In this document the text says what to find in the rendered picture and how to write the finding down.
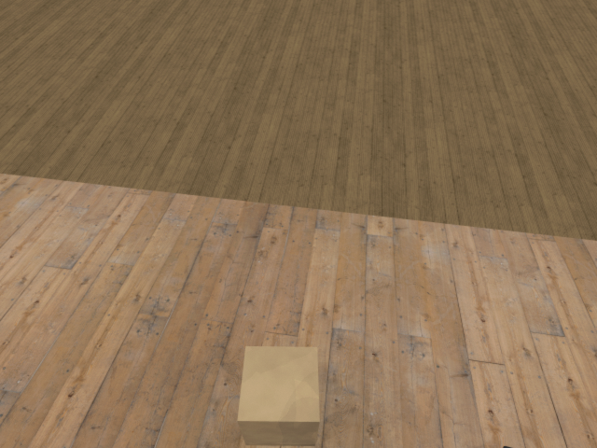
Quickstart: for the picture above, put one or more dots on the carton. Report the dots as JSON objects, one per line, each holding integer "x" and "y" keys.
{"x": 279, "y": 401}

